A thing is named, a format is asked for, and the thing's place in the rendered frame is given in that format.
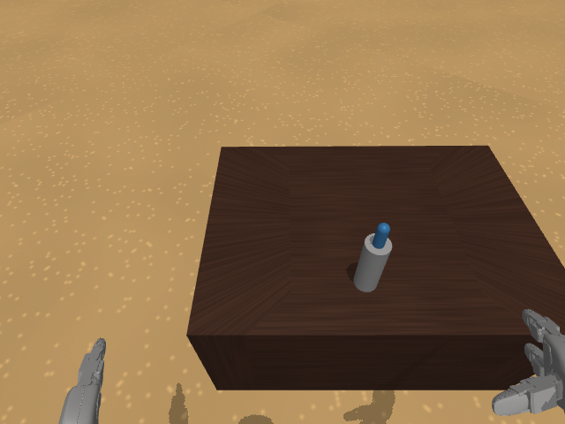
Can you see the bottle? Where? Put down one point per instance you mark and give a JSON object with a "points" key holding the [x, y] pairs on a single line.
{"points": [[373, 258]]}

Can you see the right robot hand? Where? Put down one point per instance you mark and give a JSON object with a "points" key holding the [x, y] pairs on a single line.
{"points": [[537, 394]]}

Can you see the left robot hand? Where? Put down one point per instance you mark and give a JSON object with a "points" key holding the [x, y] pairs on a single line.
{"points": [[82, 403]]}

